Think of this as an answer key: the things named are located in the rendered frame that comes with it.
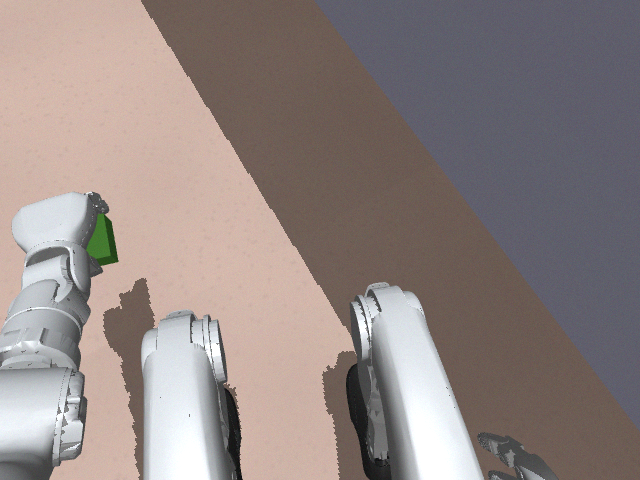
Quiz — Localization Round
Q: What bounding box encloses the left robot hand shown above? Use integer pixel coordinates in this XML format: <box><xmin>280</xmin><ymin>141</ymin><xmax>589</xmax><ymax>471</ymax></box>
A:
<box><xmin>12</xmin><ymin>191</ymin><xmax>109</xmax><ymax>277</ymax></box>

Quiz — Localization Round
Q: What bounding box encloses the left robot foot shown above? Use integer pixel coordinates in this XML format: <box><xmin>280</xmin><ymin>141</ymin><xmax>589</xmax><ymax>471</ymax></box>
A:
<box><xmin>224</xmin><ymin>388</ymin><xmax>242</xmax><ymax>480</ymax></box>

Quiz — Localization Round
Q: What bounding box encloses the right robot hand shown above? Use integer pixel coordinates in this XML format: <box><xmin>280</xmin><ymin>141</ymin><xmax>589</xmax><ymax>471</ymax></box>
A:
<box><xmin>477</xmin><ymin>432</ymin><xmax>559</xmax><ymax>480</ymax></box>

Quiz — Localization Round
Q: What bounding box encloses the small box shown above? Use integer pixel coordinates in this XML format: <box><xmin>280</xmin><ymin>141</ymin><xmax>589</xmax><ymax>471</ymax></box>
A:
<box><xmin>86</xmin><ymin>213</ymin><xmax>118</xmax><ymax>266</ymax></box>

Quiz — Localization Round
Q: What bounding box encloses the right robot foot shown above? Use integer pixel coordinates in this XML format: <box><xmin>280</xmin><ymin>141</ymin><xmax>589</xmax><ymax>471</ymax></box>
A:
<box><xmin>346</xmin><ymin>363</ymin><xmax>392</xmax><ymax>480</ymax></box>

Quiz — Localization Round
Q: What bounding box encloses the left robot arm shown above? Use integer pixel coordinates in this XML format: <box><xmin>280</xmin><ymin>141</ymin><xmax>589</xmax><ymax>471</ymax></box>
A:
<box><xmin>0</xmin><ymin>241</ymin><xmax>91</xmax><ymax>480</ymax></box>

